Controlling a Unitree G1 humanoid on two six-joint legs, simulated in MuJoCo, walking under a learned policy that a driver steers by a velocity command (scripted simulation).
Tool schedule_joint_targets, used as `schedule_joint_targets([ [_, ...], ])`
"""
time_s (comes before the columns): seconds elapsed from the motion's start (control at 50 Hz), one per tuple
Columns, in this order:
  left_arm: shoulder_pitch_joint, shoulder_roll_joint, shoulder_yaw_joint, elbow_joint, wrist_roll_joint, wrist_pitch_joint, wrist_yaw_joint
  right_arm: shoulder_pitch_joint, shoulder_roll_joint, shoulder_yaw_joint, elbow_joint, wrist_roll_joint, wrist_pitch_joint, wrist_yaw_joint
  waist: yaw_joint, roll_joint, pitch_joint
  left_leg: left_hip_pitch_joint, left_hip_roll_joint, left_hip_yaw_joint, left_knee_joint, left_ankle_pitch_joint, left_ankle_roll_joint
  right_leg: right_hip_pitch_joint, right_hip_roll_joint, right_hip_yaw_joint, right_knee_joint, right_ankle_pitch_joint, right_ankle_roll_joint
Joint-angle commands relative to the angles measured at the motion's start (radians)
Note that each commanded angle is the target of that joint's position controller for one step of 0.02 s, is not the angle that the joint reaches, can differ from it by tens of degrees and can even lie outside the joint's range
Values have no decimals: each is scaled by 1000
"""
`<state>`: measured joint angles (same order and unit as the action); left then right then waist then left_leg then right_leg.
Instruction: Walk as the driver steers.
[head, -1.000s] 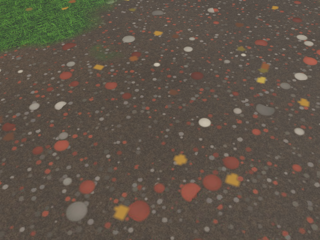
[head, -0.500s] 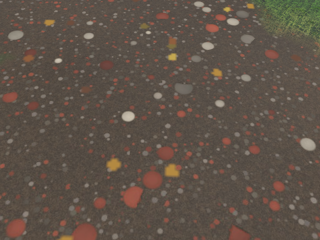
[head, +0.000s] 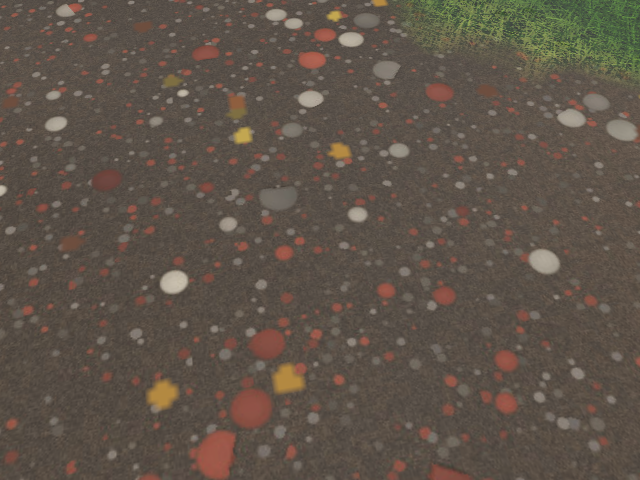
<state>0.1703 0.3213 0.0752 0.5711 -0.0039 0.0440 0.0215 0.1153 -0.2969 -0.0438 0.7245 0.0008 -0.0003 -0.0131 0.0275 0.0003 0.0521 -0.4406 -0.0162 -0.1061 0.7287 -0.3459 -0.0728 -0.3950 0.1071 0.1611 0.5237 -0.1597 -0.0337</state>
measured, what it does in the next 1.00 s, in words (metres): walks ahead: left foot, then right foot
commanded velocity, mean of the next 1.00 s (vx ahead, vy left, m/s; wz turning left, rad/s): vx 0.28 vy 0.00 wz -0.16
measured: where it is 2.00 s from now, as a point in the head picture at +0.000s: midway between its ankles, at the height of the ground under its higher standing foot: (363, 323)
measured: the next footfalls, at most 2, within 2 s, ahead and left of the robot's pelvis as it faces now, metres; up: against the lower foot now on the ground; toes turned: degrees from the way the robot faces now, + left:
left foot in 0.06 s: +0.08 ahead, +0.14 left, +0.00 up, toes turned -7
right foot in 0.42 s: +0.02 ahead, -0.11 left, +0.00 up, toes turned -6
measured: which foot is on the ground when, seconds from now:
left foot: up 0.00-0.04, down 0.06-0.42, up 0.44-0.82, down 0.84-1.00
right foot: down 0.00-0.06, up 0.08-0.40, down 0.42-0.84, up 0.86-1.00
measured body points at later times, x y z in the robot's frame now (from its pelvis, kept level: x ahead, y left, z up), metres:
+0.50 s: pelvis +0.04 +0.00 +0.01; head +0.05 -0.02 +0.46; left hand +0.20 +0.24 -0.09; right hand +0.11 -0.29 -0.11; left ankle +0.04 +0.13 -0.70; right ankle -0.02 -0.10 -0.73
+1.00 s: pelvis +0.28 +0.03 +0.01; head +0.31 +0.04 +0.45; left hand +0.39 +0.29 -0.12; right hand +0.37 -0.26 -0.09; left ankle +0.34 +0.11 -0.73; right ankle +0.19 -0.11 -0.64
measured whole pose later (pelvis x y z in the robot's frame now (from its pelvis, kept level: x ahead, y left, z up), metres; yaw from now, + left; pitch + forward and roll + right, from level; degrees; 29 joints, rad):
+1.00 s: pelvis +0.28 +0.03 +0.01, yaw -8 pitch +1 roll +0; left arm 0.32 0.31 0.04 0.76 -0.02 -0.07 0.00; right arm 0.21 -0.28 -0.04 0.73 0.00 -0.08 0.03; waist 0.01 -0.03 0.05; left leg -0.31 -0.04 0.05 0.45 -0.16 0.07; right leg -0.44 -0.06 0.04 1.16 -0.33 -0.02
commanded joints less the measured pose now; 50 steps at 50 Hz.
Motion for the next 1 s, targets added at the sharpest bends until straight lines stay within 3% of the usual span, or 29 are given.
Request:
schedule_joint_targets([
  [0.02, -56, 154, 43, -79, -10, -6, 5, 59, -99, -36, -58, 4, -25, 9, -44, -172, -167, 134, -24, 30, -175, 64, 31, 111, -223, 317, -113, 47, -154],
  [0.04, -54, 140, 39, -76, -17, -2, 7, 91, -107, -44, -49, 1, -28, 10, -62, -159, -162, 217, -5, 34, -296, 144, 51, 79, -190, 305, -74, 21, -119],
  [0.06, -14, 90, 24, -72, -11, -2, 7, 125, -170, -60, -51, -17, -27, 5, -49, -42, -181, 315, 166, -104, -378, 166, 110, -1, -127, 222, 65, -145, -56],
  [0.08, -5, 67, 19, -102, -13, -10, 7, 91, -254, -76, -46, -44, -15, 3, 2, 271, -105, 298, 350, -366, -453, 270, 264, -198, 47, -1, 249, -398, 7],
  [0.1, 14, 151, 43, -81, 6, -22, 10, 61, -195, -63, -77, -56, -21, 3, -24, 248, -110, 244, 420, -448, -463, 305, 360, -193, 0, 20, 497, -471, 52],
  [0.12, 34, 181, 58, -54, -4, -21, 8, 13, -146, -47, -93, -45, -23, -2, -4, 171, -98, 228, 374, -358, -440, 318, 341, -188, -11, 32, 602, -413, 64],
  [0.16, 64, 138, 52, -11, -1, -5, 16, -35, -106, -36, -96, -9, -22, -7, 5, 119, -75, 257, 273, -211, -402, 345, 274, -205, -14, 23, 678, -314, 99],
  [0.22, 29, 67, 25, -14, -10, -1, 14, 4, -84, -24, -80, -8, -12, -13, -20, 135, -87, 301, 223, -102, -387, 467, 278, -164, -23, -24, 598, -272, 129],
  [0.24, 15, 47, 14, -18, -9, -3, 12, 32, -76, -22, -70, -9, -10, -15, -34, 145, -115, 341, 214, -90, -397, 353, 273, -147, -48, -46, 499, -255, 131],
  [0.28, -29, 14, -7, -30, -5, -8, 0, 69, -109, -31, -55, 1, -4, -14, -72, 204, -109, 329, 202, -103, -454, 45, 268, -64, -79, -124, 314, -274, 124],
  [0.32, -54, 35, -7, -37, -14, -20, -10, 104, -164, -46, -46, 7, 3, -12, -95, 234, -67, 285, 227, -143, -484, -70, 281, 4, -74, -177, 188, -341, 101],
  [0.4, 71, 42, -1, 42, -16, -56, -19, 127, -156, -40, -28, 33, -3, -3, -26, 142, -33, 131, 211, -129, -437, -101, 249, 301, -63, -205, -186, -96, -4],
  [0.42, 154, 55, 2, 62, -16, -63, -14, 103, -99, -21, -34, 20, -18, 4, 15, 104, -77, 21, 175, -85, -341, -77, 199, 468, -136, -111, -185, -99, -33],
  [0.44, 263, 132, 19, 83, -4, -66, -4, 47, 0, 7, -75, -4, -41, 17, 50, -105, -137, -178, 54, 80, -51, -97, 114, 633, -322, 154, -202, -173, -100],
  [0.46, 291, 215, 46, 93, 4, -75, -17, -36, -62, -8, -132, 13, -62, 15, 82, -234, -57, -337, 13, 124, 99, -226, 87, 537, -482, 408, -313, -308, -238],
  [0.48, 262, 154, 28, 89, 6, -94, -18, -50, -127, -32, -132, 28, -72, 15, 75, -162, 27, -412, 68, 67, 243, -204, 82, 504, -483, 429, -348, -387, -273],
  [0.5, 235, 107, 13, 91, 4, -108, -17, -20, -134, -38, -113, 35, -77, 22, 51, -160, 56, -448, 89, 49, 291, -127, 92, 502, -440, 365, -360, -412, -246],
  [0.56, 191, 79, -1, 88, -1, -116, -17, -13, -104, -35, -93, 14, -89, 40, 26, -125, 70, -450, 121, 65, 269, 73, 84, 482, -359, 188, -394, -156, -193],
  [0.66, 215, 108, 7, 114, -4, -110, -12, -107, -25, 0, -111, 13, -96, 63, 53, -109, 48, -218, 75, 134, -31, 305, 40, 337, -277, -22, -394, 94, -161],
  [0.78, 249, 159, 24, 164, -21, -109, -12, -129, -88, -13, -136, 23, -97, 75, 14, -114, 56, -85, 46, 119, -184, 299, 110, 398, -363, -16, -343, 234, -131],
  [0.82, 237, 163, 24, 169, -15, -98, -9, 31, -138, -41, -97, 18, -92, 60, -82, -109, -68, 154, -10, 167, -203, 265, 160, 401, -319, -75, -117, 588, -94],
  [0.84, 249, 137, 12, 167, -5, -95, -5, 190, -175, -60, -58, 20, -86, 48, -155, -95, -181, 401, 13, 147, -178, 266, 191, 292, -273, -110, 96, 592, -62],
  [0.86, 345, 37, -21, 132, 8, -103, -8, 323, -283, -81, -44, -7, -82, 37, -146, 126, -366, 795, 289, -247, -186, 137, 322, -48, -159, -148, 506, 213, 5],
  [0.88, 383, -3, -36, 145, -10, -122, -11, 365, -255, -70, -26, -2, -83, 48, -133, 291, -484, 866, 405, -655, -405, -123, 394, -205, -35, -24, 706, -421, 24],
  [0.9, 261, 107, -7, 132, -42, -133, -19, 294, -179, -48, -28, 8, -85, 45, -142, 197, -304, 739, 375, -581, -464, -228, 342, -318, -102, -7, 791, -382, 14],
  [0.92, 179, 129, -3, 107, -48, -139, -22, 217, -157, -40, -35, 12, -83, 42, -117, 132, -171, 592, 347, -446, -476, -170, 311, -345, -156, -54, 769, -288, -2],
  [0.94, 139, 116, -6, 103, -31, -142, -18, 161, -137, -34, -40, 5, -82, 41, -89, 62, -101, 457, 308, -344, -493, -53, 300, -315, -196, -77, 722, -209, -2],
  [0.98, 173, 85, -5, 122, -17, -129, -19, 103, -101, -25, -48, -16, -90, 43, -26, 94, -69, 301, 242, -218, -549, 81, 295, -210, -244, -70, 658, -108, 3],
  [1.0, 194, 64, -9, 134, -16, -120, -19, 96, -97, -25, -44, -12, -97, 43, -13, 98, -71, 271, 232, -183, -573, 120, 307, -189, -247, -79, 646, -91, 12],
])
